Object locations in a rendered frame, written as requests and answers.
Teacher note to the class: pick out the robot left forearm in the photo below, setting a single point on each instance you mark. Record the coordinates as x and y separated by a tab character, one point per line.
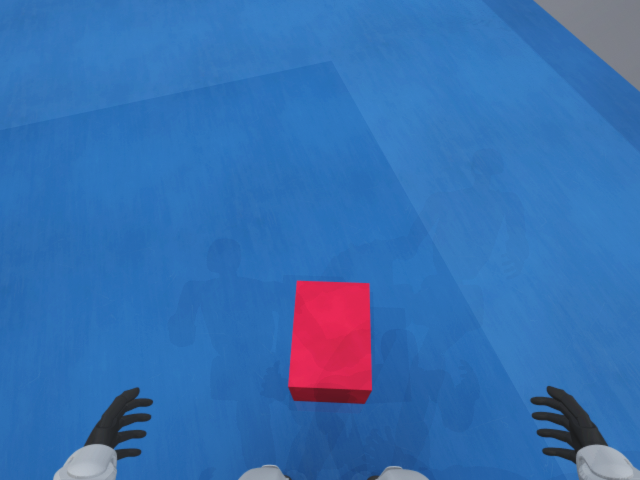
91	462

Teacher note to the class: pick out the right robot hand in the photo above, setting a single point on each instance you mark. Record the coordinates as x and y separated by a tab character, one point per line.
582	431

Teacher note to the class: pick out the robot right forearm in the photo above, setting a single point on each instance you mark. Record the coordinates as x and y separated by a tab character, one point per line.
600	462

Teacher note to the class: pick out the carton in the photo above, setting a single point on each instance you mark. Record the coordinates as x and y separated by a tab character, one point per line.
331	343

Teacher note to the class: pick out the left robot hand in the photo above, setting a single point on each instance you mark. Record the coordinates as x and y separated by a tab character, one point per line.
106	430

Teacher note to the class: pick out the robot right shin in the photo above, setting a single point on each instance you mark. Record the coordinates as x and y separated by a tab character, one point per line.
390	468

